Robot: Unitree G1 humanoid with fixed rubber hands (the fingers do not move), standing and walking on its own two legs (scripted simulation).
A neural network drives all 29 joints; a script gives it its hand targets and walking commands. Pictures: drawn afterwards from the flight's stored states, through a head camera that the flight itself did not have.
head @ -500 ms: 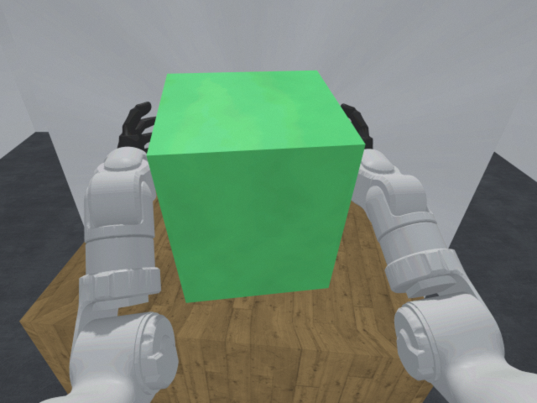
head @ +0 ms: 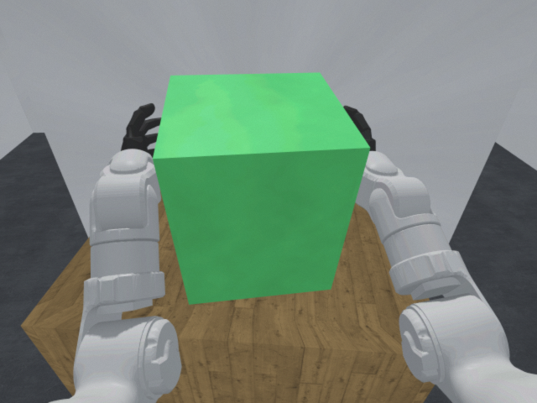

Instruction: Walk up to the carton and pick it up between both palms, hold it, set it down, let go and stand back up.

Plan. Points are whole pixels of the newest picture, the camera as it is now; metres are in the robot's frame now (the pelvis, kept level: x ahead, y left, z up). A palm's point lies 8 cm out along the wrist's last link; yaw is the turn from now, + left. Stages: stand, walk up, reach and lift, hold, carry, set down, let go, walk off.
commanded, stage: hold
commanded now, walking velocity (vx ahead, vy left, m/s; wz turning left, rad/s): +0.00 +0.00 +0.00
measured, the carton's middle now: (254, 187) +0.37 +0.00 +0.22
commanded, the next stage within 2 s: set down in 1.38 s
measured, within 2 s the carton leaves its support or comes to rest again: neither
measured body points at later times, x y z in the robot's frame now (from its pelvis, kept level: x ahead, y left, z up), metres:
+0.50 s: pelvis +0.00 +0.00 +0.00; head -0.08 +0.02 +0.44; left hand +0.38 +0.16 +0.27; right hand +0.38 -0.15 +0.26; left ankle +0.03 +0.08 -0.75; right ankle +0.03 -0.09 -0.75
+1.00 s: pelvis +0.00 +0.00 +0.00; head -0.07 +0.01 +0.44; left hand +0.38 +0.16 +0.27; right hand +0.39 -0.15 +0.26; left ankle +0.03 +0.08 -0.75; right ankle +0.03 -0.09 -0.75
